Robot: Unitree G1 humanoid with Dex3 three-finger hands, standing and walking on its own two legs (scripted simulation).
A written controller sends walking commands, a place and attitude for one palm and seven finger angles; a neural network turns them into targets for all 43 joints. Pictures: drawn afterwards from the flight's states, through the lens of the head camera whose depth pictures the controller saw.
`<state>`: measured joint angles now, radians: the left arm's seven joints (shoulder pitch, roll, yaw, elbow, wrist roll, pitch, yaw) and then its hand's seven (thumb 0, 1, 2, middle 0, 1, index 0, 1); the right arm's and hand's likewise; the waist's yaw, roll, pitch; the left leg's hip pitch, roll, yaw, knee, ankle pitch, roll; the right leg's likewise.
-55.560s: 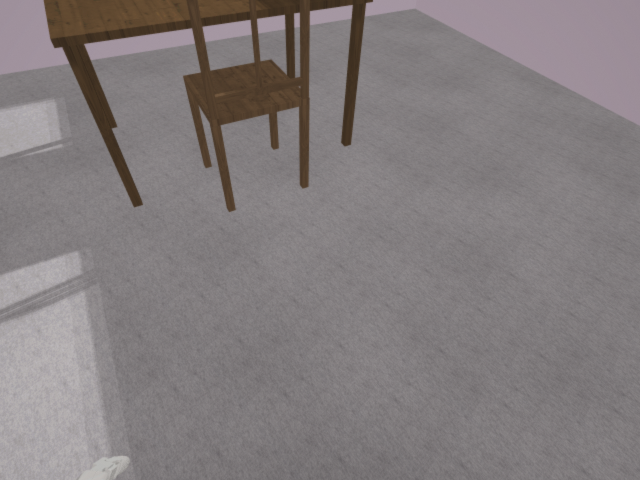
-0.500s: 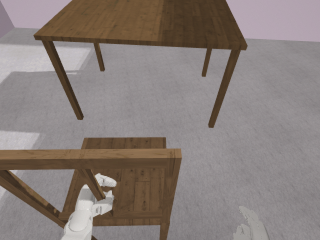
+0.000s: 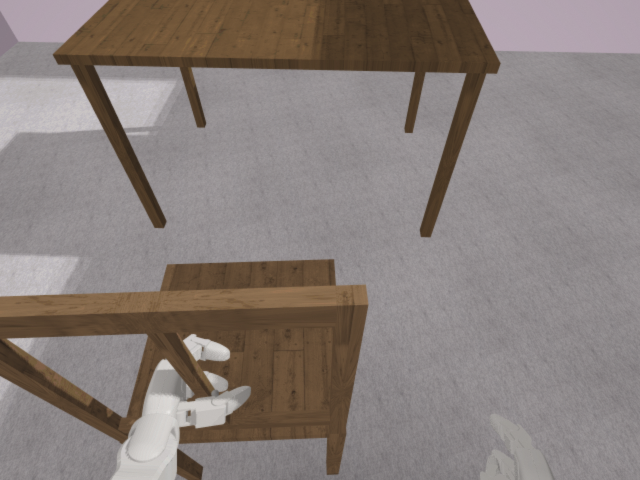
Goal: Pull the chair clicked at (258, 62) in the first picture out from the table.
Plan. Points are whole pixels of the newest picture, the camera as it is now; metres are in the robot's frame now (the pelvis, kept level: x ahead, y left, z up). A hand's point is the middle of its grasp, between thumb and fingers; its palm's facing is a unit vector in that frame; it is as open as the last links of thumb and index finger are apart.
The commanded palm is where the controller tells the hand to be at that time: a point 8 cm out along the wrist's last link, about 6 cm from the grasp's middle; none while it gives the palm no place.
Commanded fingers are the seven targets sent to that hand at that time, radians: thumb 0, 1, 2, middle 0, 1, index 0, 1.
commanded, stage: open the thumb and straighten the fingers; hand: left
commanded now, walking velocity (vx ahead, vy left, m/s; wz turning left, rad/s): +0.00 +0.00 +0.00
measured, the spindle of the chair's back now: (199, 383) +0.25 +0.17 -0.04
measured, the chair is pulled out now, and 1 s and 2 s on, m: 0.66 0.66 0.66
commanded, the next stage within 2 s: draw the fingers out of the gap in 0.48 s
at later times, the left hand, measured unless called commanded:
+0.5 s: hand (216, 389) +0.25 +0.15 -0.06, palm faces +0.06 -0.98 -0.19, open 17.1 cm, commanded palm +0.23 +0.20 -0.03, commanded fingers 0.00 -0.55 0.20 0.00 0.00 0.00 0.00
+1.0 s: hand (201, 450) +0.18 +0.16 -0.06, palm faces +0.08 -0.98 -0.19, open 17.5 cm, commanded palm +0.15 +0.20 -0.03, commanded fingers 0.00 -0.55 0.20 0.00 0.00 0.00 0.00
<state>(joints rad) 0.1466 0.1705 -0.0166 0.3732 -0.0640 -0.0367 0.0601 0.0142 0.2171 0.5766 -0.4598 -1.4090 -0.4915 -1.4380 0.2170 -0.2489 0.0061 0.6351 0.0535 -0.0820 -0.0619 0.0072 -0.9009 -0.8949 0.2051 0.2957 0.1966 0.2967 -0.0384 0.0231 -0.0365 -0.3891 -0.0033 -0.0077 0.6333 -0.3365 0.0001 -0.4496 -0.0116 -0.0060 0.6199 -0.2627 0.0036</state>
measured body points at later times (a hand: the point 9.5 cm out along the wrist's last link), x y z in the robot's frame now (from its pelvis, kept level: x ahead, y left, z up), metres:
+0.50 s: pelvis +0.03 +0.00 -0.02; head +0.07 -0.02 +0.42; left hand +0.24 +0.20 -0.04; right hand +0.21 -0.24 -0.11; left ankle -0.01 +0.12 -0.72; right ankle +0.03 -0.12 -0.72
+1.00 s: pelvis +0.02 +0.00 -0.04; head +0.05 -0.01 +0.41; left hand +0.17 +0.21 -0.04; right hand +0.21 -0.23 -0.11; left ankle -0.01 +0.12 -0.72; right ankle +0.03 -0.12 -0.72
